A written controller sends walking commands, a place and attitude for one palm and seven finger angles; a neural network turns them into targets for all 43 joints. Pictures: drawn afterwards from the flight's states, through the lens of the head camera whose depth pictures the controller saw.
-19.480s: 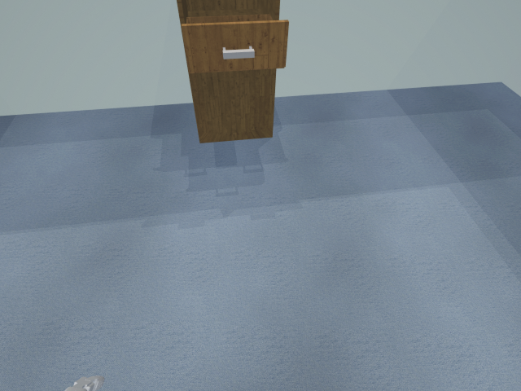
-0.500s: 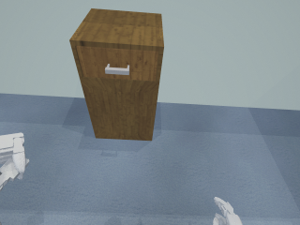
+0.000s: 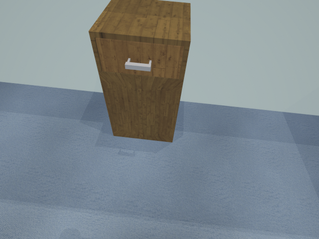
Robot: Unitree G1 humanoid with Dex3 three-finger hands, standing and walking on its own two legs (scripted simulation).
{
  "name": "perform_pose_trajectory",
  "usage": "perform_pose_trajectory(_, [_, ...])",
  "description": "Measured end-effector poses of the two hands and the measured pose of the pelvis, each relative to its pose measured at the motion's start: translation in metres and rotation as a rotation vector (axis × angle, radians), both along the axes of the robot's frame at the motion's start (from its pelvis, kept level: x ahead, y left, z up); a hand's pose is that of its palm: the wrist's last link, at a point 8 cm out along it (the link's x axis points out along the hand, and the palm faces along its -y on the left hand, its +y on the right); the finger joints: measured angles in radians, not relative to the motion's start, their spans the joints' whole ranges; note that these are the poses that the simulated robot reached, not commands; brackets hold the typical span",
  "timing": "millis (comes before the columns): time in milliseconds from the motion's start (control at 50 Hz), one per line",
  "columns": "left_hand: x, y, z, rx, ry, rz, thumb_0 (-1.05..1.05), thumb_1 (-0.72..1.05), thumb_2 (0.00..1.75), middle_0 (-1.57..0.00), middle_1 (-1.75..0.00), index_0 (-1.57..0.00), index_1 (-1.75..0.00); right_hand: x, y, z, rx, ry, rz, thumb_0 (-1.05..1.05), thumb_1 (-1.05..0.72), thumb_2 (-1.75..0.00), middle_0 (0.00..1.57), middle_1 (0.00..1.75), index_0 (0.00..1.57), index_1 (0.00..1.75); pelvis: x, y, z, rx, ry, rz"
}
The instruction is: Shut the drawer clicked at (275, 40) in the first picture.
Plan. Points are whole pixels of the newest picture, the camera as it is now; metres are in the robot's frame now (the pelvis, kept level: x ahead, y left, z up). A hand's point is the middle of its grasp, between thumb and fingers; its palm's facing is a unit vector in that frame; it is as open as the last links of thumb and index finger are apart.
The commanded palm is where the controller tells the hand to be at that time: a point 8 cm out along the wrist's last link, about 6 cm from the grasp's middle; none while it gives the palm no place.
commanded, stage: let the arm hang, fingers relaxed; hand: left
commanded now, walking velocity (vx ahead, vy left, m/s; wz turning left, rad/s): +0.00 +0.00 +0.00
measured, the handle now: (138, 63) +0.86 +0.15 -0.07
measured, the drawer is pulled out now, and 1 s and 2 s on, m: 0.00 0.00 0.00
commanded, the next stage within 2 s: look to check the result in 0.68 s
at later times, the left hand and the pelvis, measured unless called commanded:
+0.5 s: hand out of the picture -0.01 +0.16 -0.17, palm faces +0.01 -0.99 -0.16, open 7.3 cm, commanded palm none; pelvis +0.00 +0.01 +0.00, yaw -2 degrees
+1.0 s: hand out of the picture -0.01 +0.17 -0.17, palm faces +0.01 -0.98 -0.18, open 7.4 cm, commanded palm none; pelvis +0.01 +0.01 +0.00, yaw -2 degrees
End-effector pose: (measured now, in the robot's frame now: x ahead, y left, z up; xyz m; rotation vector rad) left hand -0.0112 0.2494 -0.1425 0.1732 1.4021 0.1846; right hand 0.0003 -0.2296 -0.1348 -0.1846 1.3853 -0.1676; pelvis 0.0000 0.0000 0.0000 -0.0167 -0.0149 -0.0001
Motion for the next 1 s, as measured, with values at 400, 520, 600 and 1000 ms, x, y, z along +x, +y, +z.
perform_pose_trajectory(400, [-0.008,-0.037,-0.001,-0.075,0.029,-0.002,0.01,0.91,0.90,-0.25,-0.35,-0.24,-0.36,-0.034,0.047,-0.015,0.105,0.050,-0.084,0.00,-0.91,-0.90,0.20,0.30,0.20,0.30,-0.002,0.011,0.004,0.016,-0.022,-0.024])
perform_pose_trajectory(520, [0.001,-0.035,-0.002,-0.071,0.018,-0.015,0.02,0.92,0.90,-0.21,-0.31,-0.21,-0.32,-0.044,0.049,-0.013,0.103,0.066,-0.110,0.00,-0.91,-0.90,0.20,0.30,0.20,0.30,-0.001,0.010,0.004,0.016,-0.019,-0.029])
perform_pose_trajectory(600, [0.002,-0.031,-0.001,-0.063,0.017,-0.012,0.01,0.92,0.90,-0.20,-0.30,-0.20,-0.31,-0.050,0.049,-0.013,0.101,0.086,-0.115,0.00,-0.91,-0.90,0.20,0.30,0.20,0.30,-0.001,0.011,0.004,0.016,-0.017,-0.028])
perform_pose_trajectory(1000, [0.003,-0.028,0.001,-0.054,0.041,-0.004,0.01,0.91,0.90,-0.20,-0.30,-0.20,-0.30,-0.026,0.039,-0.012,0.082,0.056,-0.093,0.00,-0.91,-0.90,0.20,0.30,0.20,0.30,0.005,0.011,0.005,0.018,-0.015,-0.027])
